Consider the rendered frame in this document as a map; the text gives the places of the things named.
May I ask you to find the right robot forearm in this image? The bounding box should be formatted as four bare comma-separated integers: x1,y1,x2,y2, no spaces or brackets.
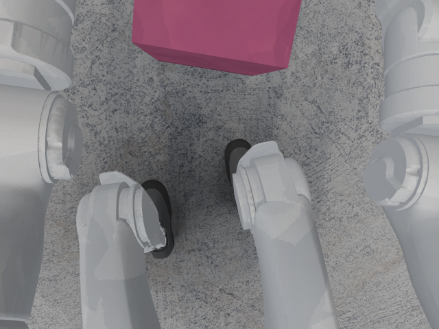
375,0,439,136

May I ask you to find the robot left upper arm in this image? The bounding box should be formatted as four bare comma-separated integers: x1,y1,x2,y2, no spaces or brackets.
0,84,83,329

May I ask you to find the right robot foot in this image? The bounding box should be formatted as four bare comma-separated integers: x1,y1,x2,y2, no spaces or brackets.
224,139,251,211

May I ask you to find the right robot shin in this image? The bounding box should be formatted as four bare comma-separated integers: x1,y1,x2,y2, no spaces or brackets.
236,141,311,202

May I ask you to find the left robot forearm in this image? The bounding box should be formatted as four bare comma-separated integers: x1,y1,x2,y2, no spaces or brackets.
0,0,77,91

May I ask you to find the robot right upper arm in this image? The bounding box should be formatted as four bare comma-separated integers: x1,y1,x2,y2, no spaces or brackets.
363,133,439,329

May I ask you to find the carton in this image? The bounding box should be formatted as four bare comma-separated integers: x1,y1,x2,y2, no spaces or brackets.
132,0,302,76

